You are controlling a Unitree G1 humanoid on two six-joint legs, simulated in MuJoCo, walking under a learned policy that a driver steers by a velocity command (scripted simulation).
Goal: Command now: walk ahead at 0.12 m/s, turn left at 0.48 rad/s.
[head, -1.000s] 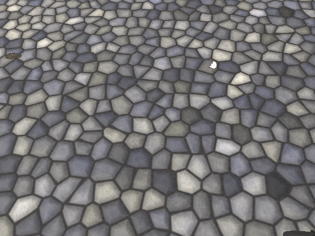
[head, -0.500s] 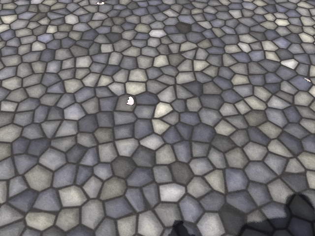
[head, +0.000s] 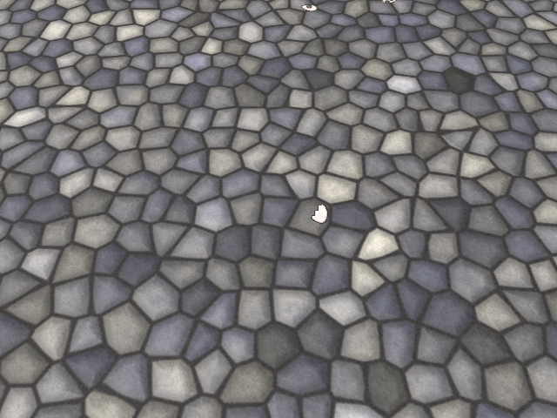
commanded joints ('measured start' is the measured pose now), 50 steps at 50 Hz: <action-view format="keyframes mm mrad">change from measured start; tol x32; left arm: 1 -70 169 43 -61 -14 2 9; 50 -55 153 51 -83 -40 74 -13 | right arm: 1 15 -53 -15 -80 -2 5 21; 50 -39 -120 -43 -87 -21 -19 -57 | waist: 1 -23 -117 -111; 9 -64 287 -309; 28 -7 109 -184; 30 -72 -303 -113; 50 -16 101 -75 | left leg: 1 125 14 3 -79 34 22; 6 228 -43 64 -289 4 95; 9 695 316 -560 -408 725 451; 26 360 86 -433 -442 80 252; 31 123 -151 -194 76 -435 33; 50 504 292 -280 -476 439 295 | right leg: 1 30 -296 81 -62 478 -167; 7 31 -231 17 297 425 -34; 9 -444 30 85 836 -523 111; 28 -46 -1 240 78 17 50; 31 -101 -374 692 -73 153 -246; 43 -37 -138 550 104 349 -99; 50 -428 -18 273 736 -408 79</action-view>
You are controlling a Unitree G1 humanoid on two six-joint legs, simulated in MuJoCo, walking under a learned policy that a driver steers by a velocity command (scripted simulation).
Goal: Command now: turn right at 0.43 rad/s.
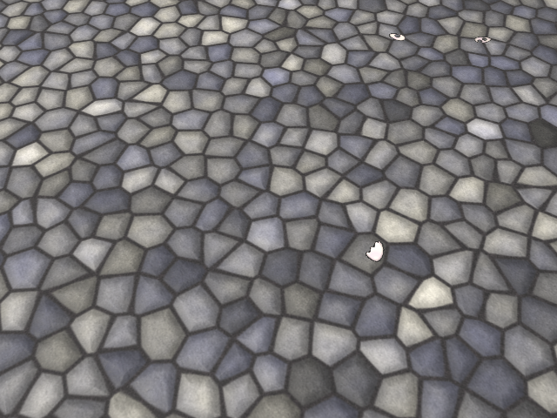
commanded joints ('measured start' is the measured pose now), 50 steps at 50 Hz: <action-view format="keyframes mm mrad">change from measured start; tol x32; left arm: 1 -15 86 30 -80 1 14 -1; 50 -10 78 -12 -175 44 -131 -13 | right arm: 1 -71 -156 -37 -67 14 -30 -8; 50 123 -192 -12 -47 30 -101 45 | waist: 1 7 157 -40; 8 12 180 -111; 11 50 -279 -189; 50 -26 93 -9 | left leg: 1 106 330 -215 -132 564 227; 8 44 261 -20 12 454 137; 11 -442 -19 7 637 -415 -58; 23 -396 36 -47 231 185 -54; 38 -66 -29 71 -3 166 107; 41 545 338 -749 -212 -97 359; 50 56 135 -278 -296 389 269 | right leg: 1 -165 -75 -2 178 -62 33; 8 169 -17 -164 -292 248 -10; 10 451 -229 220 -456 734 -138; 14 355 -305 451 -622 -120 -274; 17 299 -238 392 -680 -94 -236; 36 421 -300 153 -638 339 -220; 39 254 -180 -31 -224 752 -119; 42 -416 -41 40 393 6 -26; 50 -256 -96 -30 -7 355 47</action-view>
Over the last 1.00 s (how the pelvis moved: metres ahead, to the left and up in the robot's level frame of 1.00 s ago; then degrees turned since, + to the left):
0.07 -0.01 -0.01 12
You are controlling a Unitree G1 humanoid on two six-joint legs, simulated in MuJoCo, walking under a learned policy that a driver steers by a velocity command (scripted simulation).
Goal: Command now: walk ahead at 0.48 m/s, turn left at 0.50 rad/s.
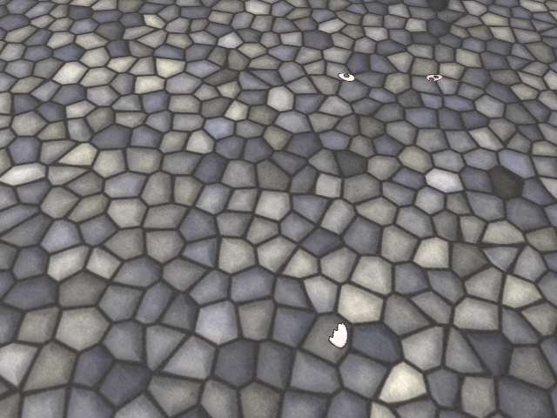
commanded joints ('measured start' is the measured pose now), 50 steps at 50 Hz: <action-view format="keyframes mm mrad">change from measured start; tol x32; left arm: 1 -100 56 14 -95 4 -10 5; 50 -31 3 20 -56 -40 68 -12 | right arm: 1 -28 -198 -56 -64 8 -13 -23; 50 -104 -153 -64 -16 -18 -49 -18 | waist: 1 1 101 11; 12 103 146 -152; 14 65 -306 -464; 23 30 -49 -7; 35 -56 -19 -114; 37 -50 415 -329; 50 -7 88 24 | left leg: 1 -23 201 -179 -131 306 155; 12 57 177 -269 270 493 32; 14 -460 -32 -118 873 -385 -60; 16 -576 80 -113 978 -270 -67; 34 -53 110 40 140 139 -63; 37 466 527 -621 -11 -221 152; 50 80 342 111 -195 270 96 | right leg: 1 -44 24 -18 -188 164 35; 10 148 76 28 -480 218 -30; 12 462 47 14 -506 211 -97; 14 1088 -351 663 -522 -18 -341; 19 537 -184 315 -704 94 -248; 32 428 -141 199 -711 137 -205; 39 -189 20 76 290 -239 -49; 50 -86 -55 15 -101 193 -17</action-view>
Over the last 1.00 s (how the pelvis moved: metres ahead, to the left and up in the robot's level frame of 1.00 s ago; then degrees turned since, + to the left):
0.26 -0.02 0.01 -3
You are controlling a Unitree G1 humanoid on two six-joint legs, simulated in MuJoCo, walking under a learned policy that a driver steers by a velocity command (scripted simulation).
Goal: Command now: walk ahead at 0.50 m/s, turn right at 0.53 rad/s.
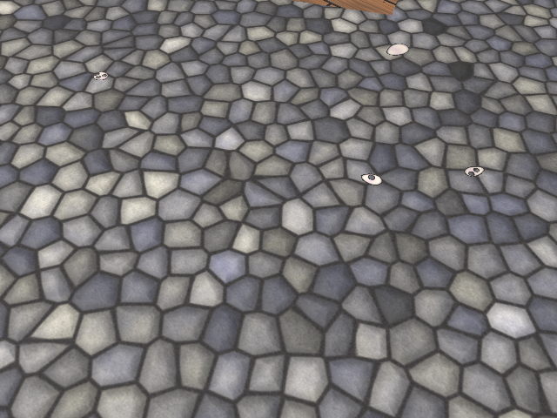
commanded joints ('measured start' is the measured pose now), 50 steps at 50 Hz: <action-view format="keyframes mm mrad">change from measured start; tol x32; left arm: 1 -56 2 -11 -84 2 -13 -21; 50 -25 55 -20 -67 47 -75 16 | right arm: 1 -78 -160 -38 -67 6 -14 -10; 50 -49 -180 -35 -172 24 22 -5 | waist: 1 13 95 31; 13 157 -139 -429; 50 59 90 -38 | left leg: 1 -5 276 -91 -136 290 148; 10 116 281 68 307 912 62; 13 -668 -16 -188 1110 -403 -50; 14 -765 41 -248 1122 -316 -33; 27 -559 141 -170 433 369 -61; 35 -624 67 -152 279 185 35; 38 -236 -43 -72 253 141 106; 41 456 333 -937 70 -141 343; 50 -183 150 -450 -53 326 262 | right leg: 1 -10 -20 -10 -146 133 -9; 8 82 61 -131 -303 -15 -102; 11 635 151 -123 -386 -5 -199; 13 1095 -246 794 -595 -253 -458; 21 485 -71 181 -731 279 -303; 32 692 -130 -2 -779 183 -219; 38 732 -91 -122 -290 863 -125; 40 63 180 -76 346 -364 -18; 50 57 23 -4 -49 -75 52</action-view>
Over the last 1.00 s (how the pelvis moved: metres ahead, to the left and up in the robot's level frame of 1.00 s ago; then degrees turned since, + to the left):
0.53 0.08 0.00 -2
